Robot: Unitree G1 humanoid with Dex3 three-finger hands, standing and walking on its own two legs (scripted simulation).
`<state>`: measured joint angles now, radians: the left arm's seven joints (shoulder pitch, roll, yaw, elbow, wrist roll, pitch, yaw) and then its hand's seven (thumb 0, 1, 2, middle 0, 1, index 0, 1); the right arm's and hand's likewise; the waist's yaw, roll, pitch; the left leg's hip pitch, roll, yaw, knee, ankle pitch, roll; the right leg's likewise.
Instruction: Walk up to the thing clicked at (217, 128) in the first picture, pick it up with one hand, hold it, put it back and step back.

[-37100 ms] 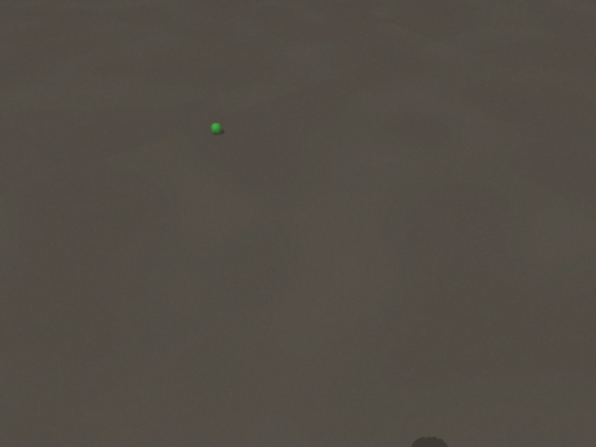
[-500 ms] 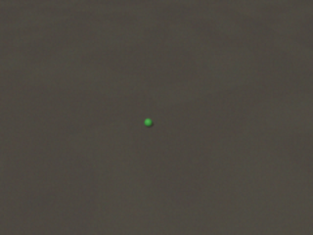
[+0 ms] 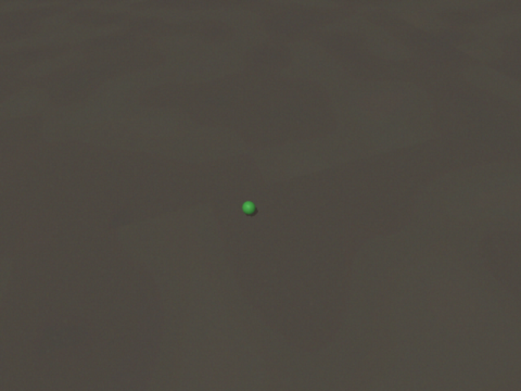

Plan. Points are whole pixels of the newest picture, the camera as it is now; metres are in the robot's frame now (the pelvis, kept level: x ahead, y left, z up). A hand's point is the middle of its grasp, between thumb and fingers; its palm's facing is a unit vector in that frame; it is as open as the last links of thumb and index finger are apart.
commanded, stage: step back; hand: left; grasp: from above
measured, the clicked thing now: (248, 207) +1.06 +0.16 -0.73
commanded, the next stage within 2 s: stand in 0.36 s
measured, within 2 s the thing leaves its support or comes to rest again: neither
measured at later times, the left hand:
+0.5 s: hand out of the picture +0.13 +0.27 -0.14, palm faces -0.03 -0.94 -0.35, open 7.3 cm
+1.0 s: hand out of the picture +0.09 +0.28 -0.14, palm faces -0.07 -0.94 -0.33, open 7.4 cm
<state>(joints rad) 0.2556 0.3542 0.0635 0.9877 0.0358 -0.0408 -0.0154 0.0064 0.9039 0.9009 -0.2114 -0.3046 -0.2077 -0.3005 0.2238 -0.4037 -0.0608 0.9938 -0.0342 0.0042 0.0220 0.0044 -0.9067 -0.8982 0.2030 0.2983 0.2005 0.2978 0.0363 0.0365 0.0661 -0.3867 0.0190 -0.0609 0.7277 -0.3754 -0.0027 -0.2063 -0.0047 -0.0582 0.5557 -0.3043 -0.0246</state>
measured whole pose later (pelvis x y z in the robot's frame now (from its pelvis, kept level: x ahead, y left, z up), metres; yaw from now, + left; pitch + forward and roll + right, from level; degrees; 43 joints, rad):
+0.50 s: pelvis +0.03 +0.02 +0.01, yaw -2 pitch -3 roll +0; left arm 0.08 0.35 0.01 1.10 0.01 -0.02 0.00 0.01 0.91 0.90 -0.21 -0.30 -0.20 -0.30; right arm 0.01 -0.33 -0.01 1.09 -0.01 -0.02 0.02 0.00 -0.90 -0.90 0.21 0.30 0.20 0.30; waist 0.01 0.01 0.06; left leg -0.21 0.02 0.02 0.43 -0.17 -0.01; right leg -0.09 -0.02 -0.01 0.41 -0.27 0.02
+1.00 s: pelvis +0.02 +0.03 +0.02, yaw -2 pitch -3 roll +0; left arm 0.12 0.36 0.00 1.15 0.01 -0.01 -0.02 0.01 0.91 0.90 -0.21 -0.30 -0.20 -0.30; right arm 0.11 -0.34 -0.01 1.17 -0.01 0.00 0.02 0.00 -0.91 -0.90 0.20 0.30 0.20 0.30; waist -0.01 0.00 0.05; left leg -0.18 0.02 0.03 0.33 -0.10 0.00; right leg -0.08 -0.03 0.00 0.34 -0.21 0.03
